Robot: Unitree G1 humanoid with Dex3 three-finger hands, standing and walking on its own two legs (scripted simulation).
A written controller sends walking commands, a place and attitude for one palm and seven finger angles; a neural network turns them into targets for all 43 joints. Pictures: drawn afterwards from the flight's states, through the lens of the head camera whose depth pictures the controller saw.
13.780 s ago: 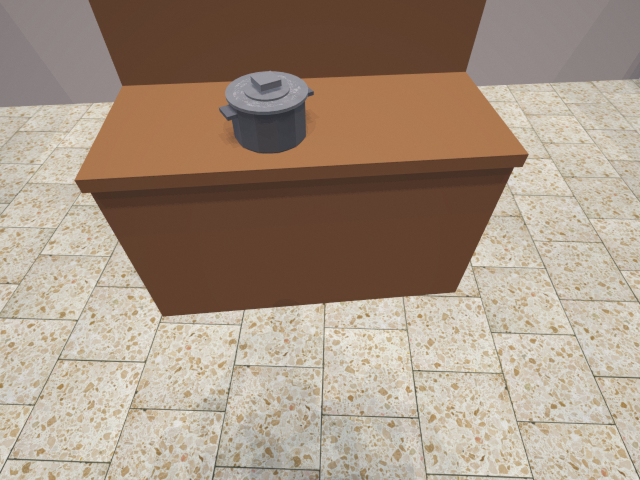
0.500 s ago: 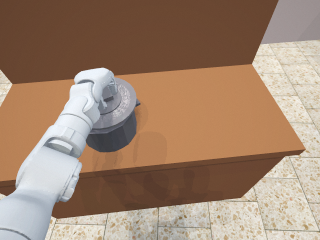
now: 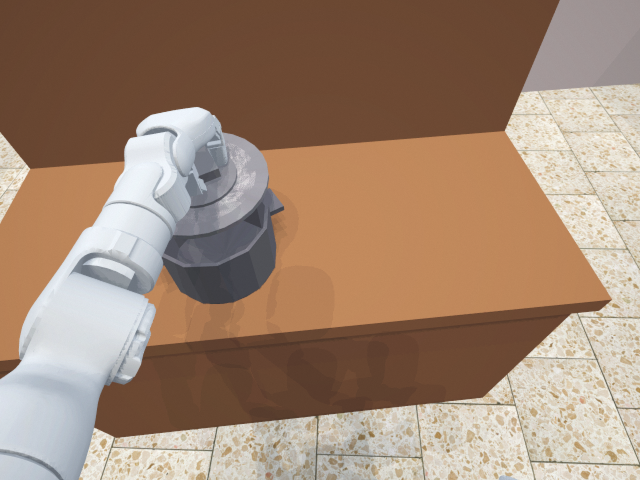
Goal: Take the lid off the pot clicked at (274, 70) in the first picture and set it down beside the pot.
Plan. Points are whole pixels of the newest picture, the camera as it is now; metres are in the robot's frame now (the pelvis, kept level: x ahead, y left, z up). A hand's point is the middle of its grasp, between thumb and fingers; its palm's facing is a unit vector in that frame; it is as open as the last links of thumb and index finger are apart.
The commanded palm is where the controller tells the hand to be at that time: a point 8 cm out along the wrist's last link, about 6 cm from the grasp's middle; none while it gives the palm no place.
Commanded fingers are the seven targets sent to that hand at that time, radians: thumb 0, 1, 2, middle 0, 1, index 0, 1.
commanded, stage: lift the lid straight up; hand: left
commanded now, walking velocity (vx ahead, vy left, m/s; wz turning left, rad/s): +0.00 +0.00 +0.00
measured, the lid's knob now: (194, 167) +0.51 +0.16 +0.11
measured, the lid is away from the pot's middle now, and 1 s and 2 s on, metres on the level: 0.01 0.00 0.14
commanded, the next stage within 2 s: move the lid sideways beside the pot in 0.88 s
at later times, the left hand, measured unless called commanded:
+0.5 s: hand (177, 151) +0.47 +0.15 +0.17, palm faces -0.29 -0.09 -0.95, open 7.8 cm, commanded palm +0.47 +0.15 +0.25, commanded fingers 0.00 0.67 1.00 -0.63 -0.95 -0.73 -1.04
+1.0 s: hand (173, 138) +0.47 +0.15 +0.19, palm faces -0.29 -0.08 -0.95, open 7.7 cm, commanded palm +0.47 +0.16 +0.26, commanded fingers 0.00 0.67 1.00 -0.63 -0.95 -0.73 -1.04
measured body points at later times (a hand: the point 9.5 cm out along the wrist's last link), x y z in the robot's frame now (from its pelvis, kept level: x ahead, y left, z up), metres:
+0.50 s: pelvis -0.01 +0.00 +0.00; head +0.02 -0.01 +0.45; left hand +0.48 +0.15 +0.23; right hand +0.08 -0.26 -0.13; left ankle -0.01 +0.09 -0.74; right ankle -0.02 -0.12 -0.74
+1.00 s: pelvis -0.01 +0.01 +0.00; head +0.02 -0.01 +0.45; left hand +0.48 +0.15 +0.25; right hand +0.08 -0.25 -0.12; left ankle -0.01 +0.09 -0.74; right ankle -0.01 -0.12 -0.74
